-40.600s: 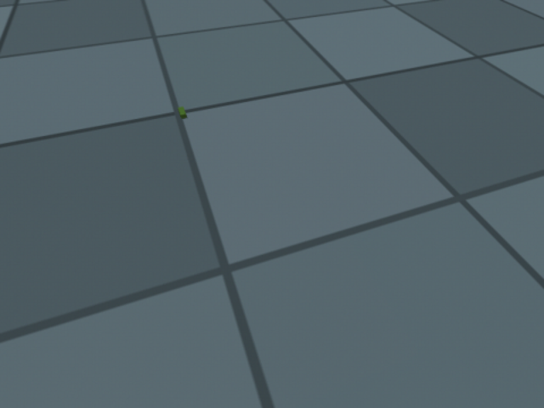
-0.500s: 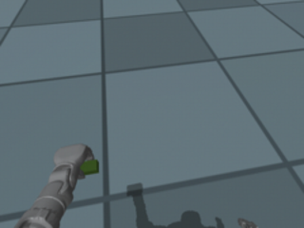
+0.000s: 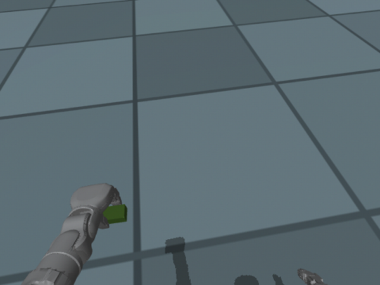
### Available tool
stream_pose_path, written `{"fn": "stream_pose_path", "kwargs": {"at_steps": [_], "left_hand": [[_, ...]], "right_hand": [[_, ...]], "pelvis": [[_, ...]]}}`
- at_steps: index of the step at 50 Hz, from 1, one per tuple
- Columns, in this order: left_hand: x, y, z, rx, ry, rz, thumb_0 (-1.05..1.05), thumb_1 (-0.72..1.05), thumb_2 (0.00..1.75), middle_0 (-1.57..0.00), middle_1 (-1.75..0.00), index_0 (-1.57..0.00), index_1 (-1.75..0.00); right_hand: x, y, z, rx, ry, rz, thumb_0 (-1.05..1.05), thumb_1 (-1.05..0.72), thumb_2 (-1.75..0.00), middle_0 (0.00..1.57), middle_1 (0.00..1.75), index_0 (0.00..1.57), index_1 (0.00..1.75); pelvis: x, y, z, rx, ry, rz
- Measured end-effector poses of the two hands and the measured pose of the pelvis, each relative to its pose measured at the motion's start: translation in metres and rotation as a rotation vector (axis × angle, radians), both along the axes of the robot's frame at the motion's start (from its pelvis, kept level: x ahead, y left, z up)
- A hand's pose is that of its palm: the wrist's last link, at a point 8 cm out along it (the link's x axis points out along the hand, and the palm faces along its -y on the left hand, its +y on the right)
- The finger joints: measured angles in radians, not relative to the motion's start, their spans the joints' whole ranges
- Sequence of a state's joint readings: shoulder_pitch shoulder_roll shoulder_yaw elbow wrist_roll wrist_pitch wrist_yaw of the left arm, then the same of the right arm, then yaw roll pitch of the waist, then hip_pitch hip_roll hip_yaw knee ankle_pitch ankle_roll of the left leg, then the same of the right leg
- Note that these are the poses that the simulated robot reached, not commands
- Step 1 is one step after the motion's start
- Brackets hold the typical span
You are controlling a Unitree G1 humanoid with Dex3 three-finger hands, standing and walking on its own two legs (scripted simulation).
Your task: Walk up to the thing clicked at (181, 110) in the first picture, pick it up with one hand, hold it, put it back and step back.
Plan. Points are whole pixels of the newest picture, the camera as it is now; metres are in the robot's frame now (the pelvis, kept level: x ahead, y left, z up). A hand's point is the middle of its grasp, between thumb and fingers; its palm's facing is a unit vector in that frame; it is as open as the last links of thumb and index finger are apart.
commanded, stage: hold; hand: left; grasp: from above
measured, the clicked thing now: (107, 215) +0.32 +0.22 -0.09
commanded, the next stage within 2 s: crouch in 1.12 s
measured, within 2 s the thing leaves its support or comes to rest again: neither
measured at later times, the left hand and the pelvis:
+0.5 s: hand (97, 221) +0.28 +0.22 -0.04, palm faces -0.42 -0.08 -0.90, open 6.5 cm; pelvis -0.01 +0.00 +0.01, yaw +0 degrees
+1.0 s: hand (94, 221) +0.28 +0.22 -0.03, palm faces -0.43 -0.08 -0.90, open 6.5 cm; pelvis -0.01 +0.00 +0.01, yaw +0 degrees
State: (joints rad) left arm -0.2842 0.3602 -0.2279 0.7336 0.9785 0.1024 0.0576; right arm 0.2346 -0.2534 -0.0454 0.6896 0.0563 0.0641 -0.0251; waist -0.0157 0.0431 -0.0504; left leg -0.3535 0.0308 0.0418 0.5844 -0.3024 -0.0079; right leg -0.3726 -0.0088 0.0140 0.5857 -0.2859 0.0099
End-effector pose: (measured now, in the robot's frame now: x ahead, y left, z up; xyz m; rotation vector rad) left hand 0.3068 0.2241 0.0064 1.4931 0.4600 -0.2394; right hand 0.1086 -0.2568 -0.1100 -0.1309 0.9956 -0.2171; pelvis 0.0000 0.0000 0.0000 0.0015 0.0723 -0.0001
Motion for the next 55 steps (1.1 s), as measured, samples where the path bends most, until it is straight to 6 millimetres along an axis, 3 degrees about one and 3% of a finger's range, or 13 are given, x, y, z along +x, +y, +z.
{"fn": "stream_pose_path", "kwargs": {"at_steps": [29, 55], "left_hand": [[-0.022, -0.002, 0.018, -0.011, -0.008, -0.012, -0.01, 0.56, 0.00, -0.98, -0.16, -1.03, -0.11], [-0.017, 0.003, 0.025, -0.005, -0.012, -0.008, 0.00, 0.56, 0.00, -0.96, -0.20, -1.01, -0.14]], "right_hand": [[0.014, 0.003, 0.011, 0.013, -0.058, 0.028, 0.01, -0.90, -0.89, 0.20, 0.30, 0.20, 0.29], [0.021, 0.009, 0.014, 0.019, -0.060, 0.032, 0.01, -0.90, -0.89, 0.20, 0.30, 0.20, 0.29]], "pelvis": [[-0.009, -0.004, 0.007, 0.005, -0.052, 0.000], [-0.006, -0.001, 0.010, 0.004, -0.060, -0.002]]}}
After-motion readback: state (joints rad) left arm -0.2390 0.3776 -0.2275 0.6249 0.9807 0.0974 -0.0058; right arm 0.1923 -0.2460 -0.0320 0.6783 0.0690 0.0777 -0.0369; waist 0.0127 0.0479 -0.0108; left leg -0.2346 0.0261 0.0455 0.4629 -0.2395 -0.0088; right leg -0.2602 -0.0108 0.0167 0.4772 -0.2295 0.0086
